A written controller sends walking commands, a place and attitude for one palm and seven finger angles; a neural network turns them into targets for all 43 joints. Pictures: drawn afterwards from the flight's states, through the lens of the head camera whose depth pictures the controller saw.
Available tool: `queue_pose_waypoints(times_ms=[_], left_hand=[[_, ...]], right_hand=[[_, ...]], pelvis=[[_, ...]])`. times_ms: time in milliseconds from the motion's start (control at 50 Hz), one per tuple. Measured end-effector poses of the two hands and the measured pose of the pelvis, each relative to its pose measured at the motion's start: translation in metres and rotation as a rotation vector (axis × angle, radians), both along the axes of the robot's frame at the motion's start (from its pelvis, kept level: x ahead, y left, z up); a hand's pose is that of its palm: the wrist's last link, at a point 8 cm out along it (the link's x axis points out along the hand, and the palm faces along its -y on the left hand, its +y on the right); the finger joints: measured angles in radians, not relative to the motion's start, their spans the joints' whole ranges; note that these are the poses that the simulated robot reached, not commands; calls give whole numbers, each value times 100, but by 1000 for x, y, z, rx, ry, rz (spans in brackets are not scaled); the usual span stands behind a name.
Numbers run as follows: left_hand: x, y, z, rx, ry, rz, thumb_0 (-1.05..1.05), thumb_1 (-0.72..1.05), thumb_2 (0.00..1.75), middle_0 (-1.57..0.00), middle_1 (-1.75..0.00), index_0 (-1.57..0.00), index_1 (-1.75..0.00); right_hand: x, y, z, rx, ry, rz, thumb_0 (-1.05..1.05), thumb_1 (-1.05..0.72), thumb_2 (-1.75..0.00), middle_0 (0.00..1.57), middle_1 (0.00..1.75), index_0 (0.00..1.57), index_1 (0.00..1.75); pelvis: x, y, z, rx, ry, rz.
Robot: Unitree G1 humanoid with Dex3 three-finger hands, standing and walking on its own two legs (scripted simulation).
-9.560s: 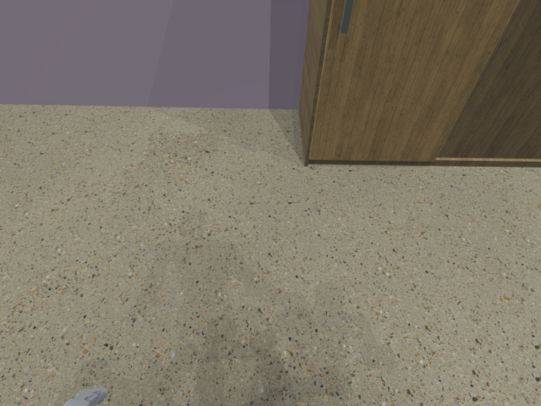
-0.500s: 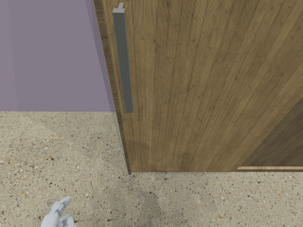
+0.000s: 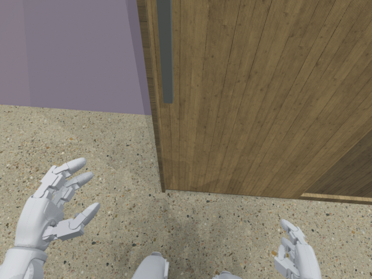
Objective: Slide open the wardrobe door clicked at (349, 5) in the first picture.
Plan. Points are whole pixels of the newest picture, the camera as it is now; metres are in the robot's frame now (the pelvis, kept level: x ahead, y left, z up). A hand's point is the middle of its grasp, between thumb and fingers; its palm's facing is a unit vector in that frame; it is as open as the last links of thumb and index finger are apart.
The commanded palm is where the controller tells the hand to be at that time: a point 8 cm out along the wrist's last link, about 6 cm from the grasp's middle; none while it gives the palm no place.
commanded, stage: raise the hand with hooked fingers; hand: left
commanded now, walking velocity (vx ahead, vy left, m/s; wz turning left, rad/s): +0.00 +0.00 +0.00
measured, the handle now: (167, 35) +0.57 +0.11 +0.22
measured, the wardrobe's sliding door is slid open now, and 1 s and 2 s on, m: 0.00 0.00 0.00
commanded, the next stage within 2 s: move the hooked fingers beside the handle in 1.50 s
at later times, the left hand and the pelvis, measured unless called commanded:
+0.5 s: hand (51, 178) +0.25 +0.27 +0.12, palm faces +0.05 -1.00 -0.06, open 12.6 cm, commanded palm +0.22 +0.32 +0.13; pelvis +0.01 +0.03 +0.04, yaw -1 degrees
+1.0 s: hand (25, 138) +0.29 +0.30 +0.18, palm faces +0.07 -1.00 -0.05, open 14.0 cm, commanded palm +0.26 +0.35 +0.18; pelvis +0.01 +0.03 +0.06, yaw -1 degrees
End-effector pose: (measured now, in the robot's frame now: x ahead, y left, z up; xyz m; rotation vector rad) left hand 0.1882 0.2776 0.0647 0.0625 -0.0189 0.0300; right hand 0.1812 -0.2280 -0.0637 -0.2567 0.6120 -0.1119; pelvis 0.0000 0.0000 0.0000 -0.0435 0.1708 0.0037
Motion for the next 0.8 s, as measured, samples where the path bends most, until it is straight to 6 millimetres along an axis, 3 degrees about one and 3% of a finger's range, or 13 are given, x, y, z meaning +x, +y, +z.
queue_pose_waypoints(times_ms=[100, 260, 420, 620, 800], left_hand=[[22, 9, 11, -14, 70, -17, 1, 28, 64, -25, -70, -25, -69], [26, 25, 29, -5, 43, 33, 1, 9, 56, -26, -82, -26, -81], [34, 34, 42, -7, 17, 17, 0, -9, 48, -27, -94, -28, -93], [47, 54, 69, -12, -7, 31, 0, -33, 38, -29, -109, -29, -108], [58, 65, 92, -11, -13, 39, -1, -47, 32, -30, -118, -30, -117]], right_hand=[[-26, 7, 2, 40, 48, -60, 1, -90, -89, 20, 30, 20, 30], [-45, 3, 10, 13, 86, -89, 1, -90, -89, 20, 30, 20, 30], [-31, 4, 28, -27, 44, -74, 1, -90, -89, 20, 30, 20, 30], [-3, 27, 50, 4, -41, -20, 1, -90, -89, 20, 30, 20, 30], [-1, 36, 54, 21, -41, 0, 1, -90, -89, 20, 30, 20, 30]], pelvis=[[3, 6, 13, 7, -8, -18], [9, 18, 24, 11, -22, -27], [12, 27, 31, 6, -52, -20], [15, 32, 42, 5, -94, -14], [14, 32, 50, 6, -127, -10]])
